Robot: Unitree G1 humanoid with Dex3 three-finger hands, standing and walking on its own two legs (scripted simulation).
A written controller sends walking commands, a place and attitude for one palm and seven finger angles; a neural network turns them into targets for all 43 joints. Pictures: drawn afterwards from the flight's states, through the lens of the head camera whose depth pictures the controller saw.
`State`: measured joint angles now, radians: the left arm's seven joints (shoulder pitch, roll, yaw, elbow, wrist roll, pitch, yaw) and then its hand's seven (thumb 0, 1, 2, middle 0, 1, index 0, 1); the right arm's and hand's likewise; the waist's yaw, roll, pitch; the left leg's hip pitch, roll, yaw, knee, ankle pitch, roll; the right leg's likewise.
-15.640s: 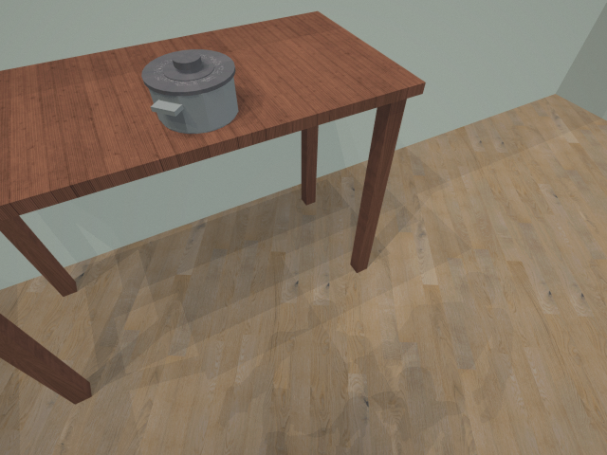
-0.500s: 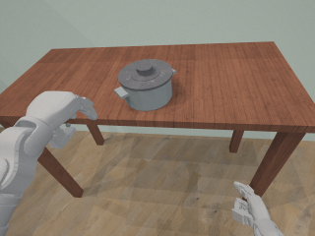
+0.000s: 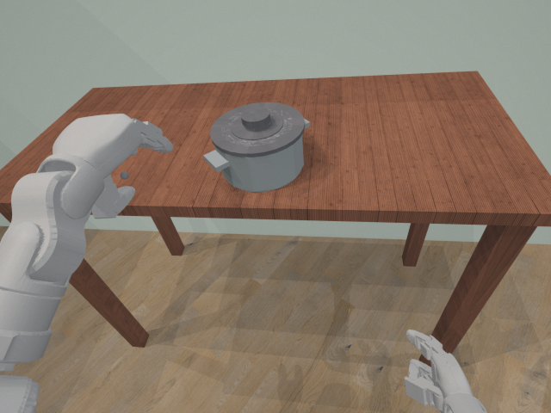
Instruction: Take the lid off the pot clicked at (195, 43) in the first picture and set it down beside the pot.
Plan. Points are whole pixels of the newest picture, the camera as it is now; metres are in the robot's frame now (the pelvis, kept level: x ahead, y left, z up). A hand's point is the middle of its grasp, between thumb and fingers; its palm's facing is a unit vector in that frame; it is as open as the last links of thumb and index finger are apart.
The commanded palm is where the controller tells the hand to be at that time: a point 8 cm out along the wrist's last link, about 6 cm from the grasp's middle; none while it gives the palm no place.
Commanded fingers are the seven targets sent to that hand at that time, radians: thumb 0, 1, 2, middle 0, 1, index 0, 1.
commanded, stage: move the open hand above the knob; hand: left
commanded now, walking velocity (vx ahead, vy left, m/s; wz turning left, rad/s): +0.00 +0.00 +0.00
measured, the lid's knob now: (255, 117) +0.58 +0.13 +0.16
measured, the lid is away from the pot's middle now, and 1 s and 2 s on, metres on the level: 0.01 0.01 0.01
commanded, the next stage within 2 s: none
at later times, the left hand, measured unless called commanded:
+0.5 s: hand (157, 138) +0.38 +0.21 +0.24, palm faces -0.02 -0.01 -1.00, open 9.9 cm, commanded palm +0.34 +0.21 +0.29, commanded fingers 0.00 -0.39 1.72 -0.88 -0.08 -0.88 -0.08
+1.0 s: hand (212, 140) +0.44 +0.16 +0.20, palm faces -0.21 -0.02 -0.98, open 9.9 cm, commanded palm +0.42 +0.18 +0.29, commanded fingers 0.00 -0.39 1.72 -0.88 -0.08 -0.88 -0.08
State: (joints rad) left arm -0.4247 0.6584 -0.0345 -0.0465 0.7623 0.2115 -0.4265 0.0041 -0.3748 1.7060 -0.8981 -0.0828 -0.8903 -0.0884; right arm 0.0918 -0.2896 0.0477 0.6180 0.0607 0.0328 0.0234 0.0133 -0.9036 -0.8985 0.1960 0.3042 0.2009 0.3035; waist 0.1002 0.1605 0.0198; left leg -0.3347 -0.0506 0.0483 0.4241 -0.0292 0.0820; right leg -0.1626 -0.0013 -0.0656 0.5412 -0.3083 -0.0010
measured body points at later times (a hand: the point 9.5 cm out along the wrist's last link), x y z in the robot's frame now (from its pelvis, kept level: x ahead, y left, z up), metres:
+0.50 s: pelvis +0.01 -0.02 +0.00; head +0.01 -0.06 +0.45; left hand +0.38 +0.21 +0.30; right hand +0.23 -0.23 -0.10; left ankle +0.13 +0.06 -0.73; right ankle -0.01 -0.12 -0.73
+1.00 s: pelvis +0.05 -0.02 +0.00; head +0.06 -0.07 +0.45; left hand +0.44 +0.16 +0.26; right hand +0.26 -0.26 -0.11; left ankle +0.13 +0.06 -0.73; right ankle -0.01 -0.12 -0.73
